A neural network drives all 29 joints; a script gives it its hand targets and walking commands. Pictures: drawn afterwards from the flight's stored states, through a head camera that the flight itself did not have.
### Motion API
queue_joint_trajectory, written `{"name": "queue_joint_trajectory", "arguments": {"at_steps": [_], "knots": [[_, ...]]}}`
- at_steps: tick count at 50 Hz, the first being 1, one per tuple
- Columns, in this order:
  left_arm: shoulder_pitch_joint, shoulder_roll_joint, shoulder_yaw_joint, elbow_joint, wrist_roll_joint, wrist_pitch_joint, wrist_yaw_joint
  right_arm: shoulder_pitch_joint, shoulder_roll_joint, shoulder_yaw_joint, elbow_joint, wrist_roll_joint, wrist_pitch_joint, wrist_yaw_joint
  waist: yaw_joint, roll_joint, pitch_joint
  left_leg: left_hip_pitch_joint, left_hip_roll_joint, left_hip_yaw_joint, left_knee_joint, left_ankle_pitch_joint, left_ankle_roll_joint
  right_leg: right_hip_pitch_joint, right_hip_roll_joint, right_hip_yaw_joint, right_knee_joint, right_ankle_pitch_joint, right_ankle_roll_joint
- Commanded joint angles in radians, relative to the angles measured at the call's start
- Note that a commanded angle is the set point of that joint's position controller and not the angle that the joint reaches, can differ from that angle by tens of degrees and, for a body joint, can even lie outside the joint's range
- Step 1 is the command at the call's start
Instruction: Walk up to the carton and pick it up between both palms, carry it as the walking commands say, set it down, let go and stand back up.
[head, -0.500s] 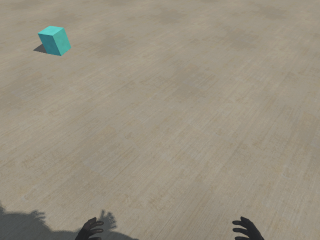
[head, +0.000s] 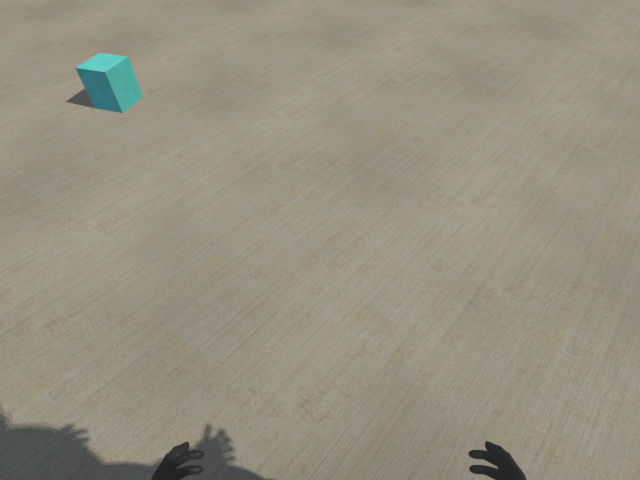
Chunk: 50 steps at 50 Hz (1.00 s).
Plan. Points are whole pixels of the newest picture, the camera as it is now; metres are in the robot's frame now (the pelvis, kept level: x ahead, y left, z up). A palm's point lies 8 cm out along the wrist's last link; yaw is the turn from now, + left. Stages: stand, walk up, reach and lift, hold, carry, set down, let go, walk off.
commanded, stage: stand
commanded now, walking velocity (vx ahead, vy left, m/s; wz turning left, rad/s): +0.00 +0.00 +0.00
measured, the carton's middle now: (110, 82) +2.32 +1.29 -0.64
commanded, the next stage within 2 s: walk up in 0.30 s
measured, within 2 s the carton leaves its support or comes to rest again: neither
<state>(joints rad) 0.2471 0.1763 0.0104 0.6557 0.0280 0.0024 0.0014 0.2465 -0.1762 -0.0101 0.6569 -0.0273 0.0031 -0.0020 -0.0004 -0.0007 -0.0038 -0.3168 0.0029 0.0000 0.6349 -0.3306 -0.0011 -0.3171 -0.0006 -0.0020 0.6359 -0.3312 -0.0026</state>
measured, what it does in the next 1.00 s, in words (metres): steps to the left, turning left: left foot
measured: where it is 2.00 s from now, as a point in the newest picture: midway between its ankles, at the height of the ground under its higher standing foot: (231, 367)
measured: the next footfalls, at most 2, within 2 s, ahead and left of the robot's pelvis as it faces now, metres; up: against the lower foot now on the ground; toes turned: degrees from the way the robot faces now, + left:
left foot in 0.80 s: +0.08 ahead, +0.18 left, +0.00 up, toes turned +21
right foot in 1.26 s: +0.44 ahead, +0.10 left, +0.00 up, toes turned +20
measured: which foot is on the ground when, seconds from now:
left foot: down 0.00-0.52, up 0.54-0.78, down 0.80-1.00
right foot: down 0.00-0.78, up 0.80-1.00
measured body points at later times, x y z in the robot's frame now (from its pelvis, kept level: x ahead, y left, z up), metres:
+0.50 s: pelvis +0.00 +0.00 +0.00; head +0.01 +0.00 +0.45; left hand +0.12 +0.23 -0.11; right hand +0.12 -0.23 -0.11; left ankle +0.00 +0.12 -0.72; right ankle +0.00 -0.12 -0.72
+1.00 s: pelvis +0.12 +0.12 +0.01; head +0.13 +0.15 +0.46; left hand +0.19 +0.39 -0.12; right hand +0.17 -0.12 -0.12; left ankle +0.04 +0.17 -0.73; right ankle +0.16 -0.03 -0.64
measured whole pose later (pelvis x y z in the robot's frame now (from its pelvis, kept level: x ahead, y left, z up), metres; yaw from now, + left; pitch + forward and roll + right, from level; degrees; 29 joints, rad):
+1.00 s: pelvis +0.12 +0.12 +0.01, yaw +18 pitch +4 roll -2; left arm 0.13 0.23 0.08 0.86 0.07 -0.04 -0.05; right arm 0.45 -0.15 -0.08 0.89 -0.02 -0.08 0.02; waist -0.06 -0.02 -0.03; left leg -0.21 -0.03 0.05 0.47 -0.33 0.07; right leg -0.60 -0.13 -0.08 1.11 -0.22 0.05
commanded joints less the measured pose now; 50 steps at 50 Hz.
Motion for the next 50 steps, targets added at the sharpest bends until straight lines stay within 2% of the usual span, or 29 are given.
{"name": "queue_joint_trajectory", "arguments": {"at_steps": [1,24,25,26,27,28,29,30,31,32,33,34,36,37,38,39,40,41,42,43,44,45,46,47,50], "knots": [[-0.008,0.083,0.024,-0.068,0.0,-0.014,0.003,-0.009,-0.083,-0.024,-0.068,0.0,-0.014,-0.003,0.0,0.001,-0.033,0.011,0.041,-0.055,-0.108,0.144,0.03,0.01,-0.044,0.059,-0.111,0.143,-0.03],[0.013,0.081,0.034,-0.025,-0.002,-0.015,0.008,0.01,-0.079,-0.037,-0.023,0.002,-0.015,-0.008,0.0,0.001,-0.02,0.027,0.045,-0.061,-0.131,0.154,0.034,0.026,-0.048,0.064,-0.133,0.154,-0.035],[0.069,0.204,0.081,0.094,0.0,0.012,0.019,-0.003,-0.184,-0.088,0.049,0.003,-0.012,-0.002,-0.005,0.009,0.217,-0.139,0.136,-0.143,-0.034,0.743,0.018,-0.044,-0.115,0.035,0.001,0.448,-0.009],[0.206,0.178,0.077,0.059,-0.003,-0.008,0.009,0.042,-0.167,-0.08,0.042,0.032,-0.003,0.01,0.077,0.014,-0.144,-0.199,0.049,-0.114,0.025,-0.23,0.05,0.245,-0.168,0.079,-0.138,-0.383,-0.037],[0.208,0.244,0.092,0.078,0.01,-0.013,0.003,-0.123,-0.112,-0.083,-0.059,0.048,0.009,0.028,0.118,-0.156,0.008,-0.556,-0.012,0.059,0.157,-0.305,-0.013,0.34,-0.293,0.304,-0.386,-0.756,-0.116],[0.214,0.295,0.1,0.103,-0.007,-0.017,0.02,-0.239,-0.111,-0.081,-0.125,0.026,0.017,0.035,0.163,-0.321,0.098,-0.712,0.06,-0.001,0.44,-0.18,0.006,0.316,-0.505,0.568,-0.498,-0.745,-0.183],[0.171,0.243,0.086,0.119,-0.008,-0.024,0.033,-0.249,-0.125,-0.094,-0.128,0.007,0.01,0.041,0.112,-0.18,0.075,-0.71,0.093,-0.087,0.533,-0.112,0.012,0.285,-0.494,0.491,-0.505,-0.623,-0.17],[0.126,0.22,0.076,0.113,-0.001,-0.043,0.037,-0.146,-0.125,-0.101,-0.083,-0.001,-0.001,0.045,0.055,-0.135,0.011,-0.574,0.1,-0.081,0.507,-0.086,0.02,0.241,-0.448,0.366,-0.507,-0.499,-0.137],[0.056,0.199,0.074,0.114,0.007,-0.06,0.04,-0.055,-0.113,-0.103,-0.039,-0.014,-0.005,0.051,0.004,-0.134,-0.002,-0.455,0.112,-0.054,0.482,-0.064,0.021,0.155,-0.42,0.236,-0.506,-0.373,-0.1],[-0.009,0.19,0.071,0.109,0.009,-0.071,0.042,-0.005,-0.094,-0.098,-0.012,-0.016,-0.005,0.057,-0.028,-0.135,0.008,-0.338,0.1,-0.009,0.422,-0.06,0.017,0.073,-0.371,0.101,-0.491,-0.242,-0.073],[-0.044,0.191,0.071,0.113,0.013,-0.079,0.037,0.02,-0.072,-0.091,0.001,-0.009,-0.003,0.064,-0.045,-0.153,0.021,-0.224,0.09,0.031,0.339,-0.064,0.019,-0.007,-0.341,-0.007,-0.473,-0.186,-0.051],[-0.038,0.202,0.077,0.127,0.013,-0.085,0.028,0.015,-0.06,-0.086,0.001,0.0,-0.001,0.073,-0.045,-0.171,0.036,-0.138,0.074,0.061,0.251,-0.072,0.023,-0.05,-0.324,-0.066,-0.464,-0.192,-0.035],[-0.016,0.245,0.096,0.147,0.01,-0.087,0.009,0.014,-0.068,-0.083,0.008,0.009,0.0,0.088,-0.04,-0.172,0.037,-0.043,0.049,0.124,0.155,-0.081,0.026,-0.05,-0.331,-0.087,-0.454,-0.309,-0.032],[-0.02,0.26,0.101,0.152,0.007,-0.084,0.003,0.033,-0.072,-0.083,0.019,0.008,-0.002,0.09,-0.053,-0.145,0.042,0.0,0.04,0.158,0.109,-0.05,0.03,-0.048,-0.342,-0.094,-0.428,-0.357,-0.036],[-0.028,0.269,0.104,0.157,0.004,-0.076,-0.003,0.078,-0.07,-0.084,0.04,0.005,-0.009,0.086,-0.081,-0.098,0.043,0.076,0.02,0.2,0.028,0.0,0.033,-0.07,-0.336,-0.122,-0.358,-0.409,-0.033],[-0.005,0.259,0.102,0.169,0.004,-0.067,-0.008,0.141,-0.079,-0.089,0.08,-0.007,-0.02,0.076,-0.105,-0.012,0.023,0.182,-0.024,0.223,-0.034,-0.033,0.035,-0.108,-0.297,-0.169,-0.187,-0.404,-0.028],[-0.007,0.191,0.084,0.155,0.011,-0.062,-0.017,0.286,-0.121,-0.099,0.146,-0.027,-0.032,0.064,-0.162,0.191,-0.017,0.324,0.017,0.099,-0.103,-0.153,0.056,-0.232,-0.214,-0.256,0.21,-0.274,-0.007],[-0.074,0.053,0.041,0.078,0.018,-0.071,-0.034,0.359,-0.219,-0.102,0.145,-0.026,-0.045,0.046,-0.172,0.422,-0.038,0.383,0.312,-0.456,-0.277,-0.431,0.141,-0.531,-0.13,-0.189,0.561,-0.306,0.037],[-0.154,0.1,0.056,0.032,0.038,-0.078,-0.041,0.32,-0.282,-0.111,0.116,0.02,-0.056,0.029,-0.145,0.382,0.015,0.281,0.406,-0.798,-0.547,-0.515,0.245,-0.642,-0.092,-0.032,0.653,-0.216,0.037],[-0.17,0.152,0.07,0.044,0.036,-0.084,-0.042,0.268,-0.279,-0.119,0.119,0.02,-0.066,0.025,-0.103,0.26,0.071,0.243,0.416,-0.757,-0.52,-0.452,0.255,-0.663,-0.124,0.006,0.689,-0.143,0.028],[-0.14,0.166,0.076,0.087,0.032,-0.087,-0.044,0.222,-0.232,-0.119,0.121,0.009,-0.077,0.024,-0.076,0.144,0.075,0.194,0.377,-0.608,-0.446,-0.311,0.222,-0.603,-0.167,0.007,0.663,-0.027,0.028],[-0.119,0.167,0.08,0.121,0.036,-0.081,-0.046,0.193,-0.19,-0.114,0.129,0.004,-0.081,0.021,-0.053,0.083,0.061,0.138,0.319,-0.47,-0.426,-0.152,0.182,-0.5,-0.186,0.003,0.597,0.052,0.033],[-0.094,0.16,0.085,0.147,0.04,-0.069,-0.047,0.185,-0.17,-0.11,0.144,0.002,-0.085,0.018,-0.038,0.086,0.05,0.11,0.282,-0.371,-0.43,-0.034,0.156,-0.424,-0.187,-0.011,0.548,0.089,0.04],[-0.087,0.146,0.087,0.164,0.041,-0.057,-0.048,0.208,-0.152,-0.109,0.17,0.001,-0.092,0.015,-0.037,0.084,0.043,0.114,0.261,-0.311,-0.43,0.07,0.147,-0.386,-0.177,-0.024,0.521,0.122,0.045],[-0.138,0.096,0.091,0.181,0.037,-0.032,-0.051,0.305,-0.109,-0.109,0.241,0.006,-0.102,0.011,-0.053,0.06,0.066,0.187,0.235,-0.227,-0.413,0.362,0.149,-0.386,-0.15,-0.058,0.423,0.169,0.055]]}}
